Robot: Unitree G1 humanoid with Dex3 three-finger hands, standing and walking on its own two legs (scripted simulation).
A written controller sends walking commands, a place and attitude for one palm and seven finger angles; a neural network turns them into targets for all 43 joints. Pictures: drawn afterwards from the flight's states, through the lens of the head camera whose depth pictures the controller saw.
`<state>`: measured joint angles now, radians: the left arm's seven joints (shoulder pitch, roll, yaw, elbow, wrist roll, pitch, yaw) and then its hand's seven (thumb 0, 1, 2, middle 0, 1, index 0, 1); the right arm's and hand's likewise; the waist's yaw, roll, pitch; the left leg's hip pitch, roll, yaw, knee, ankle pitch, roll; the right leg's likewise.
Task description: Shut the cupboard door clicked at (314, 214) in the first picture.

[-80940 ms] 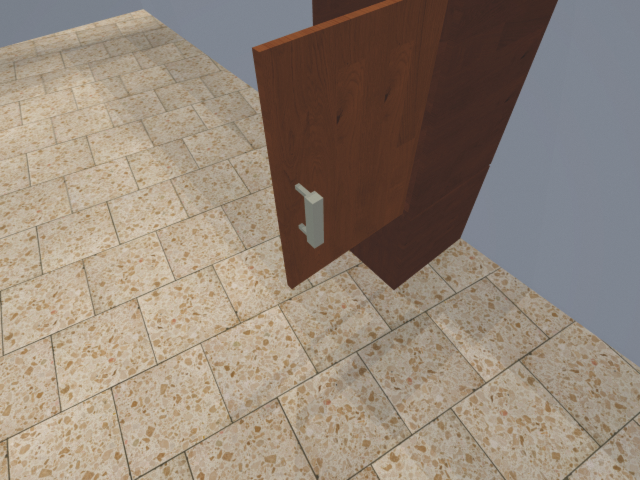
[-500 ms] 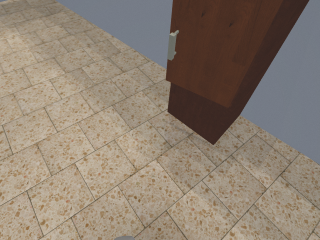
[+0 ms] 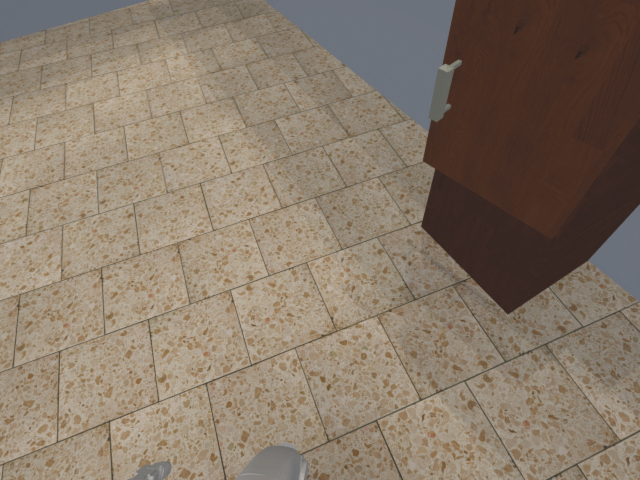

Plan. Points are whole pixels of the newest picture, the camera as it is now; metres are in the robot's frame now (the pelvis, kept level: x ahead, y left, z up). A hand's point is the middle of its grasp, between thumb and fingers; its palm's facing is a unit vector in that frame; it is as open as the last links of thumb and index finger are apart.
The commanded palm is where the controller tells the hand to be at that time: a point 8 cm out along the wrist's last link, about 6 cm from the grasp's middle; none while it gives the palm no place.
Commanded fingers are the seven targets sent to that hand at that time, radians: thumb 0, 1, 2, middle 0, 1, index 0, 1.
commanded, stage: walk to a spot facing it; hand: left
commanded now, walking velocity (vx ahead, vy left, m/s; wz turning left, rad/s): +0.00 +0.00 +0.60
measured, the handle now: (446, 90) +0.93 -0.27 -0.08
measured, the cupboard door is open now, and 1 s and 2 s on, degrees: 11 11 11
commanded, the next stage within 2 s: turn to face it in 1.12 s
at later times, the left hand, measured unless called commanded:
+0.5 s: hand out of the picture +0.03 +0.25 -0.16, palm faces +0.33 -0.91 -0.25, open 7.4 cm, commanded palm none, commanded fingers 0.00 0.90 0.90 -0.20 -0.30 -0.20 -0.30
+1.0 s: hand out of the picture +0.14 +0.18 -0.15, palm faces +0.59 -0.77 -0.24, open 7.3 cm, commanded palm none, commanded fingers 0.00 0.90 0.90 -0.20 -0.30 -0.20 -0.30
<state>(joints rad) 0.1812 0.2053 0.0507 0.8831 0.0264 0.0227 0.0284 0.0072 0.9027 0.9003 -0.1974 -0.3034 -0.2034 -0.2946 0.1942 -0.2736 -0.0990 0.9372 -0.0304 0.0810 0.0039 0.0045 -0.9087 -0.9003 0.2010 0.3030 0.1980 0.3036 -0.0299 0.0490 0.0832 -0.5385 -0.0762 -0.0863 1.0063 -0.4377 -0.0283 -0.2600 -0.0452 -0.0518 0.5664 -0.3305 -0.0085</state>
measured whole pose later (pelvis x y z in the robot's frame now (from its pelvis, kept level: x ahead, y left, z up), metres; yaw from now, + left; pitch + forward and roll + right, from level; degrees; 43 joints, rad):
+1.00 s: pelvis +0.24 +0.02 +0.01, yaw +36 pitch +1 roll +2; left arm 0.33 0.15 0.04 0.96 0.02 -0.06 0.02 0.01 0.93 0.90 -0.20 -0.30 -0.20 -0.29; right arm 0.16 -0.23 -0.06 0.96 -0.03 0.04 0.03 0.00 -0.91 -0.90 0.20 0.30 0.19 0.30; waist -0.02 0.01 0.09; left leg -0.61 0.06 0.06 1.04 -0.25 -0.02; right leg -0.10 -0.09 -0.32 0.39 -0.31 -0.03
